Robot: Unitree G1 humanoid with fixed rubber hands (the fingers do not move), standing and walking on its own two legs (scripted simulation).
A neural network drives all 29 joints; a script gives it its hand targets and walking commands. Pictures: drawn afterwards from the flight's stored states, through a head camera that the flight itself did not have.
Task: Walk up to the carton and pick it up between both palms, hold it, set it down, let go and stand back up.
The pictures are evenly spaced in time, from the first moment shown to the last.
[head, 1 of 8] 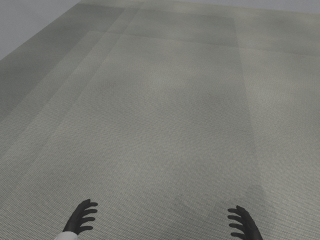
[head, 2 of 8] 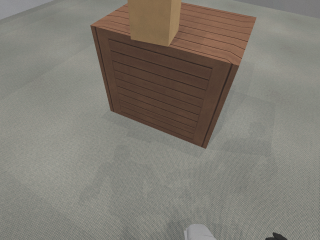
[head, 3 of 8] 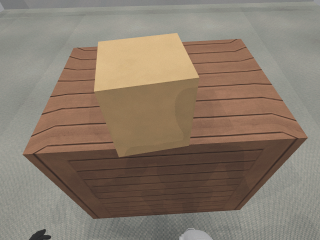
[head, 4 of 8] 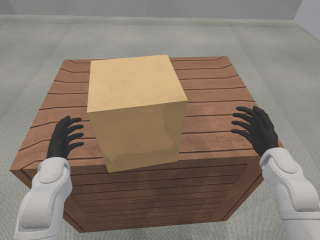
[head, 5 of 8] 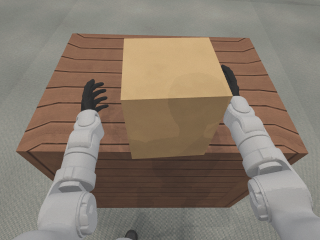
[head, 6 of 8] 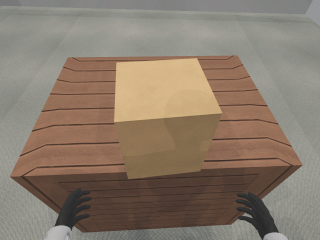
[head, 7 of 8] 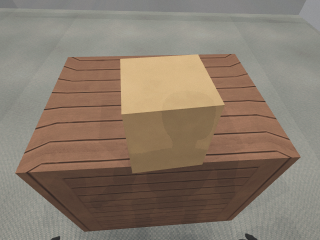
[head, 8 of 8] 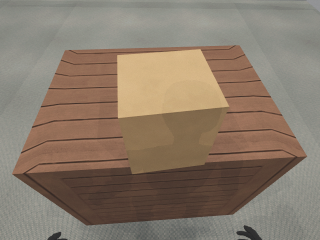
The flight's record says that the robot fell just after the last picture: no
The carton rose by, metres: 0.01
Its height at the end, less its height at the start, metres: +0.00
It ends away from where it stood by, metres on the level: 0.05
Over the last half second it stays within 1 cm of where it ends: yes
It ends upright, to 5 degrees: yes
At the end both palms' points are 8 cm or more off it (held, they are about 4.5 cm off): yes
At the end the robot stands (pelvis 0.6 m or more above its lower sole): yes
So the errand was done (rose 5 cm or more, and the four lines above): no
